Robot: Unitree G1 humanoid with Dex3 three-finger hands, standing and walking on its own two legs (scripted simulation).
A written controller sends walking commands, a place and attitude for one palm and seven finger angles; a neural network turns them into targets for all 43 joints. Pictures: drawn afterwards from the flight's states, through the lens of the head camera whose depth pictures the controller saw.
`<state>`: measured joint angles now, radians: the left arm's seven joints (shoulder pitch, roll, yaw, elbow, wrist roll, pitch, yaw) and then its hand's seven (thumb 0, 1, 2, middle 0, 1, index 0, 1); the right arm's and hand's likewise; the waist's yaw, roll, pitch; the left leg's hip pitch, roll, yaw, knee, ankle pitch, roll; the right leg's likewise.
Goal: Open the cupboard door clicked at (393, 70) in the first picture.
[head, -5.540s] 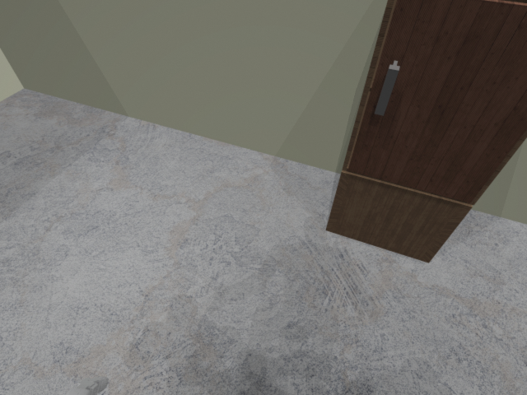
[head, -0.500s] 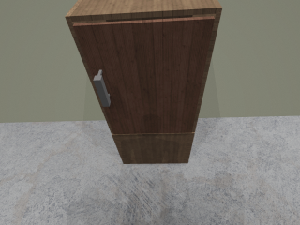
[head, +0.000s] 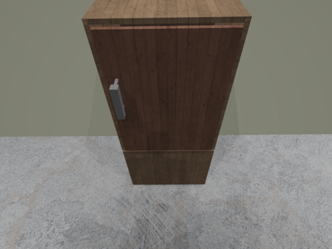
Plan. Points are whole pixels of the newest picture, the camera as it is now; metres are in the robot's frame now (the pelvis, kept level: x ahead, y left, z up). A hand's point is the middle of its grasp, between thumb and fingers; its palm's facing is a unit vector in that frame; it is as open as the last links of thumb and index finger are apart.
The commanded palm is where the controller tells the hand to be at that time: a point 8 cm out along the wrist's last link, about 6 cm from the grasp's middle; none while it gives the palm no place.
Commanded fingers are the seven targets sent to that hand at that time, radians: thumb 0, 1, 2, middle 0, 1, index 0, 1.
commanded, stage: shuffle to correct the standing spot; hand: left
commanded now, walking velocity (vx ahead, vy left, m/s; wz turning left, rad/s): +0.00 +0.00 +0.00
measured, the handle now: (119, 99) +0.59 +0.21 +0.01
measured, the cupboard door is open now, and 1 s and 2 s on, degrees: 0 0 0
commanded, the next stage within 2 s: come to a stop and stand still in 0.26 s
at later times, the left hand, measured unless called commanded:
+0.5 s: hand out of the picture -0.01 +0.18 -0.20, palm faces +0.09 -0.99 -0.13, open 7.4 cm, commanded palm none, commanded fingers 0.00 0.90 0.90 -0.20 -0.30 -0.20 -0.30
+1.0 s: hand out of the picture +0.11 +0.21 -0.19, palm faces +0.10 -0.98 -0.19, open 7.3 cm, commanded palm none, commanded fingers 0.00 0.90 0.90 -0.20 -0.30 -0.20 -0.30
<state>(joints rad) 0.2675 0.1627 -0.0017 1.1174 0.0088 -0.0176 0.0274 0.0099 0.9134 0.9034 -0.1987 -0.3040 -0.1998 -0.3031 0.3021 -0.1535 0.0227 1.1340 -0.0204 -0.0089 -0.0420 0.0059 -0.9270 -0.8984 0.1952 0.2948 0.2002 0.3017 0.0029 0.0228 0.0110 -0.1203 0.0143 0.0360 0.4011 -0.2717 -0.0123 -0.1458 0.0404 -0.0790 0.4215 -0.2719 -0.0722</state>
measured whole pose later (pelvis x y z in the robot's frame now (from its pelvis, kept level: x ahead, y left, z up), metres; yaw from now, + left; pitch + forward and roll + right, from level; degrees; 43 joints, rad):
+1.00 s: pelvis +0.06 +0.02 -0.02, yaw +4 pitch -1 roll +0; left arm 0.18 0.18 0.04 1.01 0.02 0.03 0.04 0.01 0.91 0.90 -0.20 -0.30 -0.20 -0.30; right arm 0.20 -0.16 -0.04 1.04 -0.02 0.01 -0.03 0.01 -0.92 -0.90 0.19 0.29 0.20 0.30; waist 0.01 -0.03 0.09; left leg -0.25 0.01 0.08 0.60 -0.32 0.01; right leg -0.32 -0.06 -0.09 0.63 -0.29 0.00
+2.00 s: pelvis +0.03 +0.02 +0.00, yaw +4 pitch -3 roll +0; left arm 0.24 0.27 -0.01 1.06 0.02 -0.01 0.01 0.01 0.91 0.90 -0.20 -0.30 -0.20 -0.30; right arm 0.25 -0.29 -0.01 1.09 -0.02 0.00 0.01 0.01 -0.91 -0.90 0.20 0.30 0.20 0.30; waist -0.02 0.00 0.02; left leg -0.18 -0.01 0.08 0.42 -0.20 0.03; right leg -0.23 -0.04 -0.06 0.40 -0.13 0.01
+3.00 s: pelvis +0.05 +0.04 +0.01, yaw +4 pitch -2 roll +0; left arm 0.20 0.28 -0.01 1.11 0.02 0.00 0.02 0.01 0.91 0.90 -0.20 -0.30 -0.20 -0.30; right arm 0.17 -0.28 0.00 1.13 -0.01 -0.01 0.01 0.01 -0.91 -0.90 0.20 0.30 0.20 0.30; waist 0.00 0.00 0.03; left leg -0.10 -0.03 0.07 0.32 -0.19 0.04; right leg -0.15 -0.05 -0.06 0.33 -0.14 0.03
